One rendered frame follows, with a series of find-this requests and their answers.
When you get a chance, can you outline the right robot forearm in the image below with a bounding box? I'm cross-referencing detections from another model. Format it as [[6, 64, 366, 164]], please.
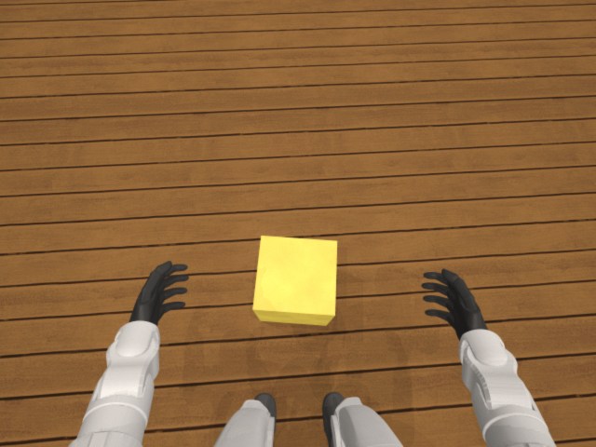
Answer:
[[459, 329, 557, 447]]

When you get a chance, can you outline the left robot thigh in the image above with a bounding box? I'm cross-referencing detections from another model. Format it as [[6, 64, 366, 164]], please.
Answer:
[[213, 408, 275, 447]]

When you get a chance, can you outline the left robot forearm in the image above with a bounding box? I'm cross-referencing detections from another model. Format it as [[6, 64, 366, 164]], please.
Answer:
[[68, 320, 160, 447]]

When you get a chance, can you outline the carton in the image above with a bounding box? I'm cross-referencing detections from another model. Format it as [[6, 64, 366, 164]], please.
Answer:
[[252, 236, 337, 326]]

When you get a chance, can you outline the robot right foot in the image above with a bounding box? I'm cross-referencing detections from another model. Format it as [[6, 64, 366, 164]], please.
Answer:
[[322, 392, 344, 447]]

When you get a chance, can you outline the robot right hand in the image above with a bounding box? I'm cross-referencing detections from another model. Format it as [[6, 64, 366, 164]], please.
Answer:
[[422, 268, 488, 341]]

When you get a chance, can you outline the robot left hand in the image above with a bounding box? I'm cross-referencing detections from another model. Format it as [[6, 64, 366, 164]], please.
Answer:
[[129, 261, 189, 326]]

